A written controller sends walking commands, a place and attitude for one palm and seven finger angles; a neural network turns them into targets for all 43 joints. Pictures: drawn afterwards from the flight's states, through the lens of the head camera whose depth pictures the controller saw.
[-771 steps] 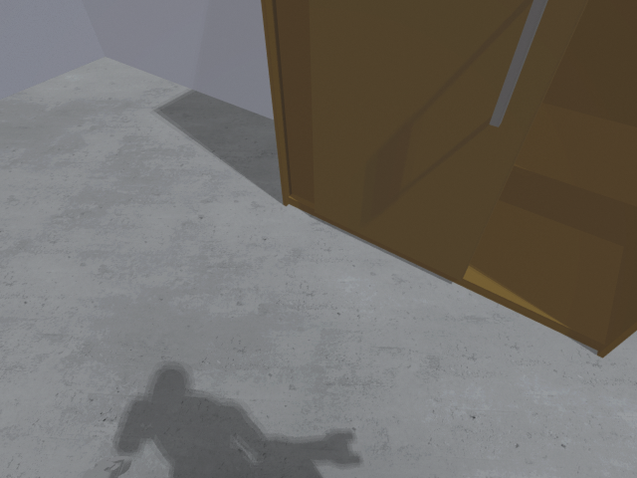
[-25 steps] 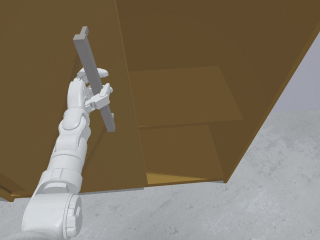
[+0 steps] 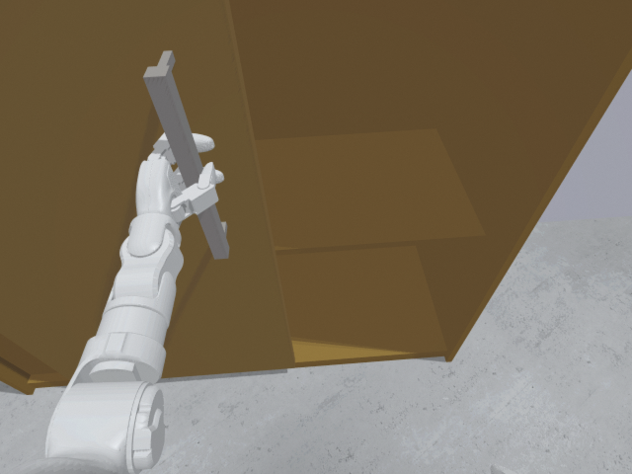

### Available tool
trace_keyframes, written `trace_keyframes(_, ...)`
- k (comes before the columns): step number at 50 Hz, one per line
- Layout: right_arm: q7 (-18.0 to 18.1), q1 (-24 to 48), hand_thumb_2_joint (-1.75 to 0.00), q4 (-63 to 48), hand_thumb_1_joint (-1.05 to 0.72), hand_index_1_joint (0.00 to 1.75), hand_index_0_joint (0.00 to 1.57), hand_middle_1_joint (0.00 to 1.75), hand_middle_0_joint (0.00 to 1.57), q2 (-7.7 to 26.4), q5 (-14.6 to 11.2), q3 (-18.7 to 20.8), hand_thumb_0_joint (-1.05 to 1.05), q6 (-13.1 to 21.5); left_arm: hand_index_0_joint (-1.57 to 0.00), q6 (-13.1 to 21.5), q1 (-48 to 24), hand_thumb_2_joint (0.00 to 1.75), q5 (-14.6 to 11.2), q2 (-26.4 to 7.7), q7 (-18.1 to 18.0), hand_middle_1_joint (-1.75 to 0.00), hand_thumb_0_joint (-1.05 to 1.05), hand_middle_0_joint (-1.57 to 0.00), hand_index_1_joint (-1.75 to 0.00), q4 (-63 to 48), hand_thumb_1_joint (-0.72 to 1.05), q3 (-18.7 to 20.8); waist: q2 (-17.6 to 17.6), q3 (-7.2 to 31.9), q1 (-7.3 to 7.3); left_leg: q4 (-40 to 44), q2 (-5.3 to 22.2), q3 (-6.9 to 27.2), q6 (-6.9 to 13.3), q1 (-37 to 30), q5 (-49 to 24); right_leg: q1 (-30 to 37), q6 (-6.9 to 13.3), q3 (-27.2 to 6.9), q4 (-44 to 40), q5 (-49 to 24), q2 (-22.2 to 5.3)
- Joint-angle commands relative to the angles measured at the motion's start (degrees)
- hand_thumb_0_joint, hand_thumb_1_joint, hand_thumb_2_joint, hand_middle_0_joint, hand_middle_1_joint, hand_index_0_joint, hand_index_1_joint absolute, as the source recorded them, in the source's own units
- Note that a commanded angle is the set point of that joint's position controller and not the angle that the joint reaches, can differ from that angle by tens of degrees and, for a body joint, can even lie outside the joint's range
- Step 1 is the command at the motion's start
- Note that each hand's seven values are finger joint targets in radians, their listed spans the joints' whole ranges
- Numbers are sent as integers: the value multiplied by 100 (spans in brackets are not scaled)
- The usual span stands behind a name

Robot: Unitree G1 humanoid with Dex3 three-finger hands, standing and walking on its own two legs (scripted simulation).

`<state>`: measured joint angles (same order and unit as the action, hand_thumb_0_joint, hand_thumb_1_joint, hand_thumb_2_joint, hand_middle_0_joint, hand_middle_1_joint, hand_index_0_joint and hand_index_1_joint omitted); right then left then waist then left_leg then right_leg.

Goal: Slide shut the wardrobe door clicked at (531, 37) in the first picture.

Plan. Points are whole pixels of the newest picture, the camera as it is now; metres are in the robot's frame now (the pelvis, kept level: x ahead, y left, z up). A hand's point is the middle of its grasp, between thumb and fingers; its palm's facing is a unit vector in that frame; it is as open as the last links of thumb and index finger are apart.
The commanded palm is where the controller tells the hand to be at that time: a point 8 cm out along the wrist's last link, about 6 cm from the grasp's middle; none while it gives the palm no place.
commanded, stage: grip the handle and tug to test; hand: left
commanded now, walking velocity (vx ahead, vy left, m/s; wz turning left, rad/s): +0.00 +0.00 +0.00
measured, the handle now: (199, 172) +0.49 +0.16 +0.13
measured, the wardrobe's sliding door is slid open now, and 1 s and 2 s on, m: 0.49 0.47 0.35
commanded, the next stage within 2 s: tug the door sideways, standing still in 0.26 s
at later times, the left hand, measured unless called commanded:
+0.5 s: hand (207, 188) +0.44 +0.14 +0.14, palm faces +0.05 -1.00 +0.00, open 5.7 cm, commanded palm +0.41 +0.18 +0.14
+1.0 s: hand (227, 187) +0.44 +0.11 +0.14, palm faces +0.12 -0.99 -0.03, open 5.9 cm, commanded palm +0.41 +0.11 +0.14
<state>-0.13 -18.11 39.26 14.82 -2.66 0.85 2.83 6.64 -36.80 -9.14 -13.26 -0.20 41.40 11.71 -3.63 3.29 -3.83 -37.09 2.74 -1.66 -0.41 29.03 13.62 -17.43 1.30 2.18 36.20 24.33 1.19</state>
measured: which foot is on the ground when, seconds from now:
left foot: down 0.00-1.00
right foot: down 0.00-1.00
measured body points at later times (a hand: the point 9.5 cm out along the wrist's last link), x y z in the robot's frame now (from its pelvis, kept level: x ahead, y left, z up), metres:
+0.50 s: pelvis +0.04 +0.00 +0.01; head +0.06 -0.01 +0.45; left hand +0.43 +0.19 +0.15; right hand +0.16 -0.26 -0.10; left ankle +0.05 +0.13 -0.72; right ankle -0.06 -0.10 -0.72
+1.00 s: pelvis +0.01 +0.00 +0.00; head +0.05 -0.02 +0.44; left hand +0.43 +0.16 +0.15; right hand +0.14 -0.23 -0.13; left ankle +0.05 +0.13 -0.72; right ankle -0.06 -0.11 -0.72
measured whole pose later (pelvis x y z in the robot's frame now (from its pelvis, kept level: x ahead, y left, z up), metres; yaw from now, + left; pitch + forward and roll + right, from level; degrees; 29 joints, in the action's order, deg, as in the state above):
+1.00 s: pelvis +0.01 +0.00 +0.00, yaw +3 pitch +6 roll -1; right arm -1.1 -16.1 38.8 13.7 -1.9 1.0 2.8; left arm -0.2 -35.6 -7.5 -6.1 -9.3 29.4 2.1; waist -3.9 2.9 -0.8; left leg -39.3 0.6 1.0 -0.3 30.4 15.4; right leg -16.9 1.0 4.2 37.2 26.7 0.0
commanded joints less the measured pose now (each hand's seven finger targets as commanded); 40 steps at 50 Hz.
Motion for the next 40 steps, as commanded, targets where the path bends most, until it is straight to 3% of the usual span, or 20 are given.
trace_keyframes(1,14,144,-90,-844,-90,30,20,30,20,735,-15,251,0,263,-45,426,-1908,90,-52,-927,220,-140,0,-45,-140,-1903,90,105,330,2036,94,56,-266,68,309,-2273,-1653,-302,-95,-93,-531,-3147,124)
trace_keyframes(3,15,193,-90,-903,-90,30,20,30,20,719,-27,245,0,269,-45,365,-1682,90,-96,-926,258,-140,0,-45,-140,-2068,90,140,390,1967,112,78,-266,36,307,-2240,-1703,-197,-109,-82,-545,-3292,120)
trace_keyframes(4,19,202,-90,-906,-90,30,20,30,20,744,-18,242,0,249,-45,305,-1341,90,-107,-1035,259,-140,0,-45,-140,-1992,90,260,430,1890,196,88,-272,29,308,-2137,-1712,-78,-92,-79,-569,-3311,107)
trace_keyframes(7,26,270,-90,-1001,-90,30,20,30,20,721,-34,231,0,235,-45,206,-1161,90,-159,-1001,313,-140,0,-45,-140,-2403,90,244,400,1880,193,123,-281,-29,303,-2165,-1870,39,-129,-94,-552,-3693,95)
trace_keyframes(9,21,326,-90,-1081,-90,30,20,30,20,724,-17,248,0,240,-45,147,-563,90,-186,-1092,291,-140,0,-45,-140,-2697,90,402,432,2007,339,112,-282,-67,307,-2201,-2153,325,-118,-68,-521,-4041,68)
trace_keyframes(14,28,428,-90,-1176,-90,30,20,30,20,703,-32,240,0,213,-45,-114,20,90,-207,-893,259,-140,0,-45,-140,-3217,90,272,441,1836,331,145,-258,-120,302,-2253,-2463,394,-140,-23,-525,-4353,63)
trace_keyframes(18,42,485,-90,-1261,-90,30,20,30,20,682,-24,250,0,185,-45,-325,326,90,-222,-824,208,-140,0,-45,-140,-3657,90,290,381,1962,346,155,-244,-145,290,-2421,-2745,422,-170,-8,-504,-4602,56)
trace_keyframes(19,66,473,-90,-1152,-90,30,20,30,20,715,-13,221,0,145,-45,-354,-173,90,-182,-865,167,-140,0,-45,-140,-3646,90,166,379,1769,220,124,-251,-124,291,-2365,-2706,383,-151,-17,-526,-4576,44)
trace_keyframes(20,77,448,-90,-1084,-90,30,20,30,20,688,-23,230,0,130,-45,-400,-628,90,-135,-641,135,-140,0,-45,-140,-3537,90,-63,360,1667,70,107,-237,-89,285,-2425,-2623,101,-169,-1,-534,-4377,77)
trace_keyframes(21,106,393,-90,-978,-90,30,20,30,20,711,-11,242,0,109,-45,-441,-1156,90,-124,-631,67,-140,0,-45,-140,-3382,90,-92,415,1557,-57,74,-228,-45,286,-2444,-2461,-137,-174,3,-570,-4128,93)
trace_keyframes(22,112,374,-90,-928,-90,30,20,30,20,686,-6,252,0,103,-45,-455,-1332,90,-89,-479,31,-140,0,-45,-140,-3317,90,-234,254,1567,-87,72,-221,-4,270,-2542,-2441,-279,-150,7,-566,-3901,103)
trace_keyframes(24,115,362,-90,-890,-90,30,20,30,20,658,17,259,0,96,-45,-492,-1354,90,-32,-214,-49,-140,0,-45,-140,-3343,90,-450,74,1681,-73,29,-217,34,265,-2679,-2562,-360,-108,31,-549,-3709,98)
trace_keyframes(28,81,356,-90,-872,-90,30,20,30,20,628,39,273,0,92,-45,-521,-1454,90,72,200,-129,-140,0,-45,-140,-3293,90,-846,196,1978,-126,-64,-206,154,274,-2919,-2818,-511,-108,73,-412,-3773,99)
trace_keyframes(30,74,392,-90,-872,-90,30,20,30,20,624,39,269,0,77,-45,-515,-1522,90,101,370,-144,-140,0,-45,-140,-3217,90,-1042,396,1929,-152,-58,-203,178,272,-2820,-2599,-524,-107,78,-444,-3621,99)
trace_keyframes(35,49,391,-90,-872,-90,30,20,30,20,594,48,256,0,93,-45,-428,-1911,90,153,691,-158,-140,0,-45,-140,-3190,90,-1401,424,1986,-217,-130,-212,253,291,-2902,-2585,-661,-87,82,-380,-3553,108)
trace_keyframes(38,23,376,-90,-869,-90,30,20,30,20,566,50,243,0,111,-45,-411,-2124,90,174,926,-163,-140,0,-45,-140,-3110,90,-1612,233,2004,-243,-169,-194,331,262,-3007,-2548,-870,-67,109,-335,-3305,126)
trace_keyframes(40,3,368,-90,-850,-90,30,20,30,20,566,56,235,0,132,-45,-382,-2225,90,171,1016,-207,-140,0,-45,-140,-2980,90,-1700,391,1935,-258,-164,-203,343,267,-2862,-2298,-895,-68,105,-376,-3151,134)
